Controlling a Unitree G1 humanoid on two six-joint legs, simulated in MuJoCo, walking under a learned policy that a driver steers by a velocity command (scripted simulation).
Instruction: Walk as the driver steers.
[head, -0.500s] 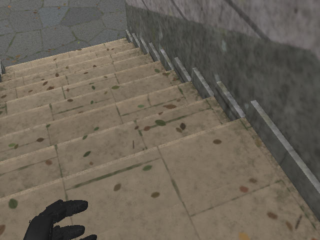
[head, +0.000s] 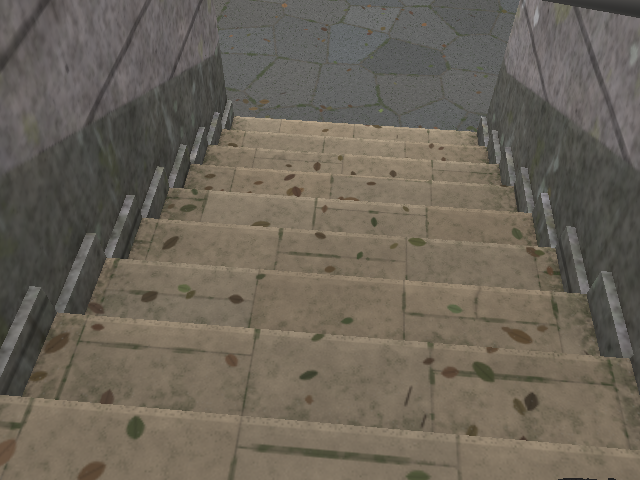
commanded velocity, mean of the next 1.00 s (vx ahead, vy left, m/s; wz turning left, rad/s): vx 0.11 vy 0.00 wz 0.12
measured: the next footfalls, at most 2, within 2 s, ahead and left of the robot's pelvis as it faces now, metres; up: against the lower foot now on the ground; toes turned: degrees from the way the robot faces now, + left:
left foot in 0.06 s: +0.20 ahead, +0.11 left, +0.00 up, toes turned +5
right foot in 0.48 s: +0.25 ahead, -0.12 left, +0.00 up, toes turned +6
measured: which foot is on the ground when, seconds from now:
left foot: up 0.00-0.04, down 0.06-1.00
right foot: down 0.00-0.06, up 0.08-0.46, down 0.48-1.00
